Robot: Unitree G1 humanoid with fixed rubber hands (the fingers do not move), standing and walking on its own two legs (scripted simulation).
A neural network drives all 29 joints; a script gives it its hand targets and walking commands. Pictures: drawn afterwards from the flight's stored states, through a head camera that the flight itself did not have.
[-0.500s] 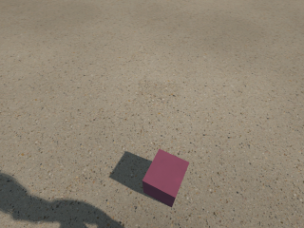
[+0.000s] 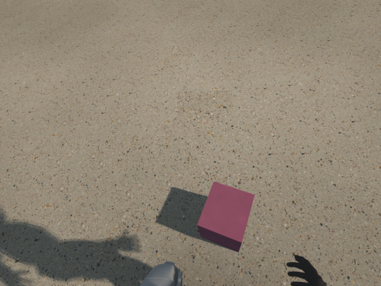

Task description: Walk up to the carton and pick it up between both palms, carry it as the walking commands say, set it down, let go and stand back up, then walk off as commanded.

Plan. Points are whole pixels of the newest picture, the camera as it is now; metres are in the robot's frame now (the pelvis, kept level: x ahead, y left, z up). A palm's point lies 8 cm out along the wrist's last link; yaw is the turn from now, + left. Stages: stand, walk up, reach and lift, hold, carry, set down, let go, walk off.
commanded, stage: walk up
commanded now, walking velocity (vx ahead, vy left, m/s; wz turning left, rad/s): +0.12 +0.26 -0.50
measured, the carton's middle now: (226, 217) +0.44 -0.06 -0.67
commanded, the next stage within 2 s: none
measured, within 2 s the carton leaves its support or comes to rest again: neither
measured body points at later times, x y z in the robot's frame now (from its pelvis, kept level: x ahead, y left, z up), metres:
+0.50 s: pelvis +0.06 +0.06 -0.02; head +0.09 +0.03 +0.43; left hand +0.20 +0.31 -0.15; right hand +0.07 -0.20 -0.17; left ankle +0.06 +0.19 -0.75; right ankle -0.02 -0.04 -0.75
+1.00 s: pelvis +0.06 +0.05 -0.02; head +0.08 +0.04 +0.43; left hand +0.19 +0.29 -0.16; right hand +0.09 -0.24 -0.15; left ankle +0.07 +0.20 -0.75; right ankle -0.01 -0.07 -0.71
